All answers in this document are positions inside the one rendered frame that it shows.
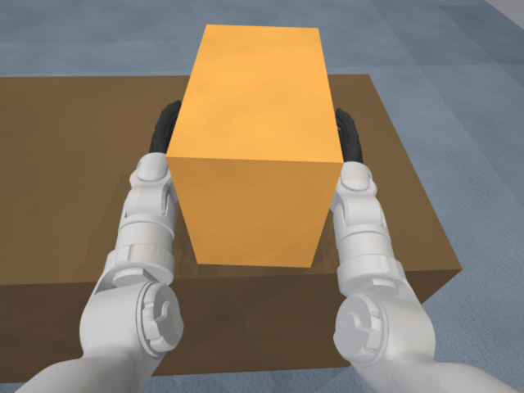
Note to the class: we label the pedestal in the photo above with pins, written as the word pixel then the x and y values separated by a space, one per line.
pixel 68 145

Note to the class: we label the robot right hand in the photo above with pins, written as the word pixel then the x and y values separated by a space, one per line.
pixel 349 138

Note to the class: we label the carton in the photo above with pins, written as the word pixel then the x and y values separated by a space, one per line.
pixel 255 154

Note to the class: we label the robot left forearm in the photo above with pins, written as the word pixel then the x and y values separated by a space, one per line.
pixel 143 250

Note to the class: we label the robot left hand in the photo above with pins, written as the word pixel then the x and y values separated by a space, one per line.
pixel 164 128

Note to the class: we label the left robot upper arm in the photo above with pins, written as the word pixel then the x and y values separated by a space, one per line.
pixel 125 333

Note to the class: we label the right robot upper arm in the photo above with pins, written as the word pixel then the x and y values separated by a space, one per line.
pixel 391 344

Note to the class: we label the robot right forearm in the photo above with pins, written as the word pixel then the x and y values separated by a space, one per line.
pixel 367 261

